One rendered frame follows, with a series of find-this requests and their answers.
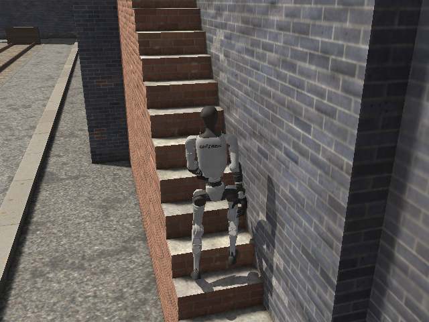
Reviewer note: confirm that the left robot hand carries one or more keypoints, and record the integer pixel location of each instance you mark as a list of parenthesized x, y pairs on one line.
[(202, 177)]

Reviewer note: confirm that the right robot upper arm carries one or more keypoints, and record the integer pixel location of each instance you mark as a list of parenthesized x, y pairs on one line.
[(233, 152)]

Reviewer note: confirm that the robot left forearm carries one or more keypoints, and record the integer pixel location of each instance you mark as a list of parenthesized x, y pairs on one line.
[(196, 172)]

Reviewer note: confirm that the right robot thigh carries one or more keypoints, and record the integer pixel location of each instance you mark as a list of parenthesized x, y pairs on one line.
[(231, 195)]

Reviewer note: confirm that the right robot hand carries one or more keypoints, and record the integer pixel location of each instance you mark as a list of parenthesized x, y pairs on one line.
[(243, 203)]

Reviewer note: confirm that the left robot upper arm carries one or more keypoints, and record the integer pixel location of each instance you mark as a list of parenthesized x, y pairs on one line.
[(190, 152)]

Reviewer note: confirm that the robot torso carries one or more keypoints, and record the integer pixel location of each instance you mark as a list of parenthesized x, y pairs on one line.
[(212, 161)]

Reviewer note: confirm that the robot right forearm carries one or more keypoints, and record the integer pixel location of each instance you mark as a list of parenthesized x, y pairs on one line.
[(239, 184)]

